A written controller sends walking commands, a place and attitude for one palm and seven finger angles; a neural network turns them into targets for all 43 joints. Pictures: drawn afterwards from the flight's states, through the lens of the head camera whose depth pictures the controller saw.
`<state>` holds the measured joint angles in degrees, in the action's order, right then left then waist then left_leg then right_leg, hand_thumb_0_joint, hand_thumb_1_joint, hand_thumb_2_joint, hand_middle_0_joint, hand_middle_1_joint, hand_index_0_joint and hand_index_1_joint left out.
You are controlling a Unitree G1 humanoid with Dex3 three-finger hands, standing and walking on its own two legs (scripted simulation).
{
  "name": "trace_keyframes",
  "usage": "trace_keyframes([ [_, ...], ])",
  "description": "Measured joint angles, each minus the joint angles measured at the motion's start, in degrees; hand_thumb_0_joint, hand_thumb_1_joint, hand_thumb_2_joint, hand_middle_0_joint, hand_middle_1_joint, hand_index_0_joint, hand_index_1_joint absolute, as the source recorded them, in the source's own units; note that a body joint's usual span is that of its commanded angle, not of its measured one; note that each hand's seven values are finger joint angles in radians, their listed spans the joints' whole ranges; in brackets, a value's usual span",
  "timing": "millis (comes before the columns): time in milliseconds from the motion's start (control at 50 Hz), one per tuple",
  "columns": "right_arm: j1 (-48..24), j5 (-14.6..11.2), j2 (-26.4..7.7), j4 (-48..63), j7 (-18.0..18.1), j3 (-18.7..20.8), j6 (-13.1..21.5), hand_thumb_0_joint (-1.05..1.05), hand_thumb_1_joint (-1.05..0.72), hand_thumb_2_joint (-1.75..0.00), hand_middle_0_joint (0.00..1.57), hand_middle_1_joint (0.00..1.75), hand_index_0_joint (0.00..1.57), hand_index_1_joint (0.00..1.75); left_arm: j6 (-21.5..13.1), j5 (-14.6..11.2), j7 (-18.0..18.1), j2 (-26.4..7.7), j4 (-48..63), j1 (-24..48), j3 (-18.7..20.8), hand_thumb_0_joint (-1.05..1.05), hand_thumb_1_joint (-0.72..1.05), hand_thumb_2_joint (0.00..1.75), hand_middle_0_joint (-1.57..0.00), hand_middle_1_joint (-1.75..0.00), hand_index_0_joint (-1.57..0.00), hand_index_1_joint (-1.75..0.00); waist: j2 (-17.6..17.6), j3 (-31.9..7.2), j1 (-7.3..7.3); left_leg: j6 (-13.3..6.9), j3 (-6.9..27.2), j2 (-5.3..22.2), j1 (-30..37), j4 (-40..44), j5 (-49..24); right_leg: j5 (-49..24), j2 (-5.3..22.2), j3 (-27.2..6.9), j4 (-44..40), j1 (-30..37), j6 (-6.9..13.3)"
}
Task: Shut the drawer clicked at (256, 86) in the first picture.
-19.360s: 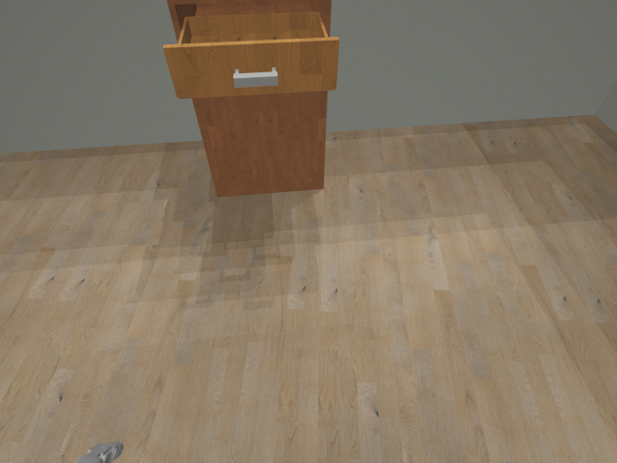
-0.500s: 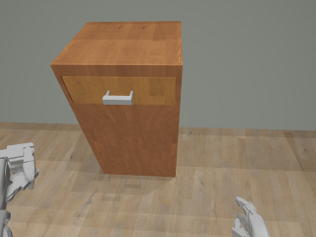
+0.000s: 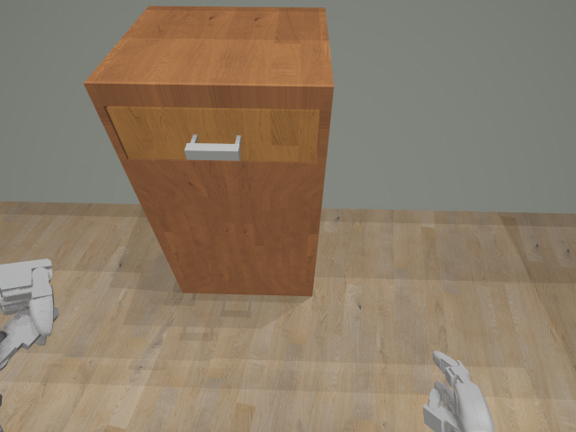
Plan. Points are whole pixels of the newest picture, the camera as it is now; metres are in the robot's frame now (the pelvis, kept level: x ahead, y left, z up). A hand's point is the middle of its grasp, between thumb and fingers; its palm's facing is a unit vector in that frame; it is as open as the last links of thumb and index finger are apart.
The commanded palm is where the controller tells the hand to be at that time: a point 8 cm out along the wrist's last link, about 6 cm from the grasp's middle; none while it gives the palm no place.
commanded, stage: step back with the hand held close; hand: left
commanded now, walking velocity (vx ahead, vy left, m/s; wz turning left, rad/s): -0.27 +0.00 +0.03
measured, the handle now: (215, 145) +0.68 +0.21 -0.01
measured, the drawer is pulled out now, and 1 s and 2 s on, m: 0.00 0.00 0.00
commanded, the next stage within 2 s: stop stepping back and stand still in 1.12 s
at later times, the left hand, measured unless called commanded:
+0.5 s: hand (49, 345) +0.16 +0.22 +0.17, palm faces +0.36 -0.78 -0.52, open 3.2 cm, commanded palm +0.08 +0.28 +0.19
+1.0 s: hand out of the picture +0.09 +0.24 +0.17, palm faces +0.29 -0.79 -0.54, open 3.2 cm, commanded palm +0.01 +0.28 +0.19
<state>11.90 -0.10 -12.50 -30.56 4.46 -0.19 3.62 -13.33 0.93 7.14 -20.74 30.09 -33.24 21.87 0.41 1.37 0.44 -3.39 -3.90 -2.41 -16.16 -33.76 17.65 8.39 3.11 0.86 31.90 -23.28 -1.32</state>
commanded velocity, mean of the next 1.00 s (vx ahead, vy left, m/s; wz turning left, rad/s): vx -0.38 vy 0.00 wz -0.02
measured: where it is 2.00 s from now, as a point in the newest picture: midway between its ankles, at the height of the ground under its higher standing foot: outside the picture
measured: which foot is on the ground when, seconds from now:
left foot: down 0.00-1.00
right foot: down 0.00-0.58, up 0.60-0.66, down 0.68-0.94, up 0.96-1.00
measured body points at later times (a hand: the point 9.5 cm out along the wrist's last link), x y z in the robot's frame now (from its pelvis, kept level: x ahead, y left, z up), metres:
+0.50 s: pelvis -0.04 -0.01 -0.01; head +0.00 +0.00 +0.44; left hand +0.14 +0.26 +0.20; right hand +0.14 -0.26 -0.08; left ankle +0.01 +0.09 -0.73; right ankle +0.08 -0.14 -0.73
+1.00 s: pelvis -0.11 +0.00 +0.01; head -0.07 +0.02 +0.46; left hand +0.07 +0.28 +0.20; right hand +0.08 -0.24 -0.06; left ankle -0.05 +0.08 -0.73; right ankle -0.09 -0.13 -0.70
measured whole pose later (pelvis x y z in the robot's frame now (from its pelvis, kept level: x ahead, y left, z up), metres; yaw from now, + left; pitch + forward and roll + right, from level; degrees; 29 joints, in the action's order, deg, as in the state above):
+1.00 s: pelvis -0.11 +0.00 +0.01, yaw +2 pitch +4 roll -2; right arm 9.5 1.1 -10.8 -32.8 4.2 1.1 5.3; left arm -16.5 -0.7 5.7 -27.0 34.6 -36.0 24.4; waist -1.9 0.9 -1.4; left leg -3.0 -0.8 -0.8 -22.7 -28.5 9.3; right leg 20.9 -3.6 -3.8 45.0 -26.1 -1.1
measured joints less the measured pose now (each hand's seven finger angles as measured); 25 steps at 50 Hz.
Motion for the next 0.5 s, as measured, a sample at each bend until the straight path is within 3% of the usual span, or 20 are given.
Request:
trace_keyframes([
  [160,0.72,0.36,-0.49,-0.41,-0.31,0.07,0.69,0.01,-0.90,-0.90,0.21,0.30,0.20,0.30,-1.98,-0.06,0.48,-0.16,2.46,0.06,0.09,0.01,0.89,0.90,-1.40,-1.60,-1.41,-1.60,-0.48,0.02,-0.81,0.12,0.60,0.83,-3.28,-2.33,-0.19,-1.77,-0.74,0.69,-1.11,-1.51,0.29],
  [260,2.31,0.17,-0.45,-0.24,0.14,0.65,1.51,0.01,-0.90,-0.90,0.21,0.30,0.20,0.30,-2.93,0.88,0.78,-2.00,2.22,0.11,1.64,0.01,0.89,0.90,-1.40,-1.60,-1.41,-1.60,-1.08,0.42,-2.08,0.02,1.72,0.10,-3.92,-3.11,-0.38,-0.35,-1.92,-2.40,2.12,-2.15,-0.60],
  [360,1.89,0.25,-0.23,-1.07,-0.25,1.07,1.56,0.01,-0.90,-0.90,0.21,0.30,0.20,0.30,-3.42,0.75,0.37,-2.25,2.47,0.45,3.54,0.01,0.89,0.90,-1.40,-1.60,-1.41,-1.60,-1.40,0.98,-1.54,0.62,2.09,0.20,-5.24,-5.33,0.45,1.42,-2.65,-3.98,4.08,-2.92,-0.39],
  [500,-1.30,0.45,-0.39,-1.62,-1.19,1.80,0.43,0.01,-0.90,-0.90,0.21,0.30,0.20,0.30,-4.03,-0.16,-0.22,-1.85,4.87,-0.14,1.93,0.01,0.89,0.90,-1.40,-1.60,-1.41,-1.60,-1.79,1.51,-1.97,0.90,2.26,0.49,-7.97,-4.92,-1.58,-1.13,-2.87,-3.78,1.88,-4.70,-0.21],
])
